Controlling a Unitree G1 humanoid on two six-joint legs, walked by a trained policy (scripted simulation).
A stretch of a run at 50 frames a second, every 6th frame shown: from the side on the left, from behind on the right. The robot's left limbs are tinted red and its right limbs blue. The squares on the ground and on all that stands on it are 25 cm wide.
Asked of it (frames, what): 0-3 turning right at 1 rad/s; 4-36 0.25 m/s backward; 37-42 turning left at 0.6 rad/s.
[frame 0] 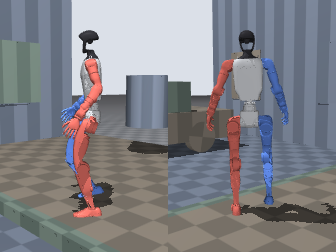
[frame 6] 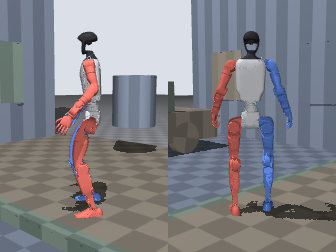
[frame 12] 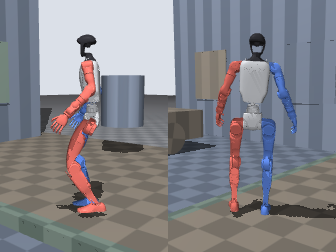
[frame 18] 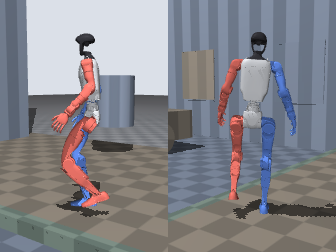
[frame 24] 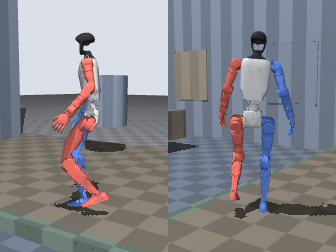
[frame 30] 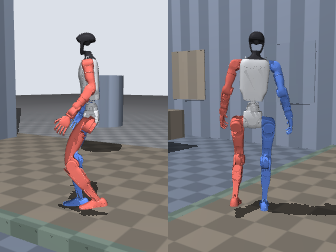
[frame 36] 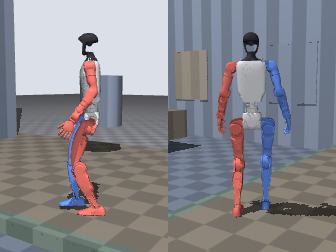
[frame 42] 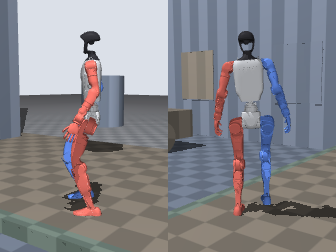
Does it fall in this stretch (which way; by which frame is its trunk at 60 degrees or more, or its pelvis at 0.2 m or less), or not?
no
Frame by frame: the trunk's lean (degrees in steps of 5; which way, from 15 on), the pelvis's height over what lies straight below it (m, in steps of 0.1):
0: 5, 0.8
6: 5, 0.8
12: 5, 0.8
18: 10, 0.8
24: 10, 0.8
30: 5, 0.8
36: 5, 0.8
42: 5, 0.8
